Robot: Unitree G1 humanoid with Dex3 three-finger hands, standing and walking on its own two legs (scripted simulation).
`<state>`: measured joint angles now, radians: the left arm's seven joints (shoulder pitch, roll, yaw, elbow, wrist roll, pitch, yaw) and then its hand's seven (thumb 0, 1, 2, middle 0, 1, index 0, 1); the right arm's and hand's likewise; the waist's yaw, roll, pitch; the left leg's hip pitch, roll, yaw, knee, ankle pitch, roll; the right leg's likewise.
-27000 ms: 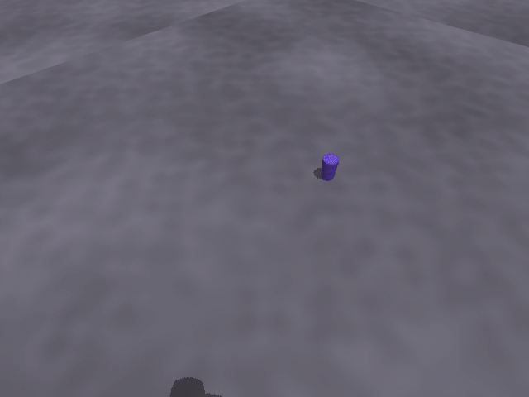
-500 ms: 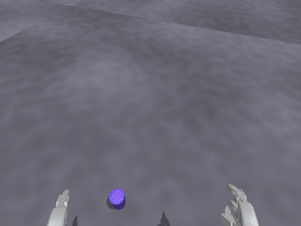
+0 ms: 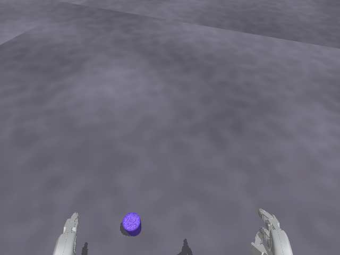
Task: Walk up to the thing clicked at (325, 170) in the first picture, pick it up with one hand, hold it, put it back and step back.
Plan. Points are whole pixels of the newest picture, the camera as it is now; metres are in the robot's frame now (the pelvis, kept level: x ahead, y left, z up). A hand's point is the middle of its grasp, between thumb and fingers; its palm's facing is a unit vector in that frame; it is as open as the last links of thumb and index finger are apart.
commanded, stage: home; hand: left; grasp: from the side
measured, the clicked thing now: (133, 225) +0.39 +0.19 -0.66
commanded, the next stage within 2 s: stand in 0.06 s
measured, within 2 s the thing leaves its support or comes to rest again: neither
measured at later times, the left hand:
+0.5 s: hand (91, 251) +0.17 +0.19 -0.06, palm faces +0.11 -0.95 -0.29, open 12.1 cm
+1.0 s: hand out of the picture +0.05 +0.26 -0.12, palm faces +0.01 -0.94 -0.35, open 7.4 cm
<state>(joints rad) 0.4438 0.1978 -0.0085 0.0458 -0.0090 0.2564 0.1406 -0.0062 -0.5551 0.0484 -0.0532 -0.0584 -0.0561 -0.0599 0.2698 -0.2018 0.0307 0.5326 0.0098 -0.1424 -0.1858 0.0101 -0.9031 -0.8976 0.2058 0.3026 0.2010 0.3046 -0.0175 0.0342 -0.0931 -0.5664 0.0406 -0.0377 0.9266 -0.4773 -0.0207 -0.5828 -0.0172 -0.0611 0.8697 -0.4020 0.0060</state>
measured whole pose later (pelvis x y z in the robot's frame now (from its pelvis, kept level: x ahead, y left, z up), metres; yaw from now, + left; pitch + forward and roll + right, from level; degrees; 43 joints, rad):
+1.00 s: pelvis +0.00 +0.01 +0.04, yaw +1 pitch -2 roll +0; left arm 0.23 0.32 0.01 1.00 0.03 0.00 0.03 0.01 0.89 0.90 -0.20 -0.30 -0.20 -0.30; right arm 0.20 -0.31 -0.03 0.99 -0.04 0.00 -0.01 0.01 -0.91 -0.90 0.20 0.30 0.20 0.30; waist 0.02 0.01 0.06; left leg -0.20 -0.01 -0.02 0.54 -0.30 0.01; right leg -0.23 -0.06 -0.05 0.52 -0.25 0.03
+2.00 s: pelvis +0.00 +0.00 +0.06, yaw +1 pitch -3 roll +0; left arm 0.11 0.32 0.01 1.18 0.02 -0.02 0.01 0.01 0.90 0.90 -0.20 -0.30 -0.21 -0.30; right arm 0.14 -0.33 0.00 1.14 -0.02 -0.01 0.00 0.00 -0.91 -0.90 0.21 0.30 0.20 0.30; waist 0.01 0.02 0.06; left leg -0.09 0.02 -0.02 0.33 -0.19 -0.02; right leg -0.13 -0.03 -0.06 0.33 -0.15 0.01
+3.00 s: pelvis -0.03 +0.04 +0.03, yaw +2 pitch -1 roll +0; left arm 0.01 0.40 0.06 0.93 0.01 0.05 0.02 0.01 0.90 0.90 -0.20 -0.30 -0.21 -0.30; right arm 0.14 -0.41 -0.07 0.96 -0.02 0.04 0.02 0.00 -0.91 -0.90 0.20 0.30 0.20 0.30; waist -0.02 -0.03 0.17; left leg -0.28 -0.03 -0.03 0.66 -0.36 0.02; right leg -0.39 -0.09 -0.02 0.68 -0.29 0.02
